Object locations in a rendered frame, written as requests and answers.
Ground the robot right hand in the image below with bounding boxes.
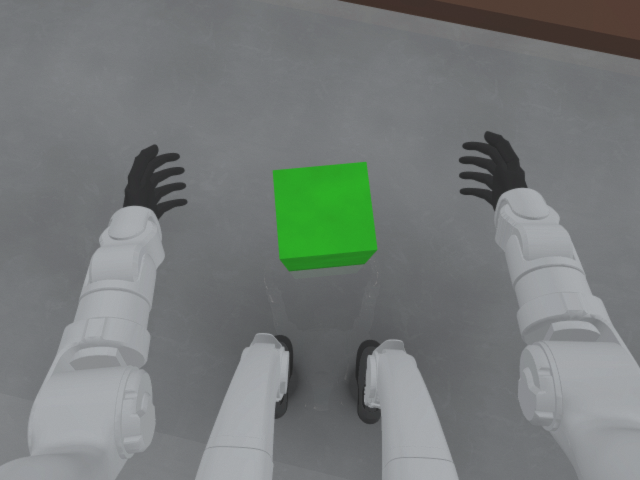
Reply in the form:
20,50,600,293
459,131,528,211

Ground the robot right thigh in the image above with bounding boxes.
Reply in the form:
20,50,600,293
366,349,459,480

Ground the left robot upper arm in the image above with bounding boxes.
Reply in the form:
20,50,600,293
0,365,156,480

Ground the robot left hand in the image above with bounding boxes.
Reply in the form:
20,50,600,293
123,144,187,220

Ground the carton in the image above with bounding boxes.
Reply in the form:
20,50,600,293
273,162,377,271

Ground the left robot shin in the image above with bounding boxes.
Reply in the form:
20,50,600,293
240,333,284,402

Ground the robot left forearm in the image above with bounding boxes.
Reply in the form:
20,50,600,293
27,206,165,455

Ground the right robot upper arm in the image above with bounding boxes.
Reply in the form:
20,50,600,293
518,341,640,480

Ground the robot right forearm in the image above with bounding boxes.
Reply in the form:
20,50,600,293
494,188,640,375

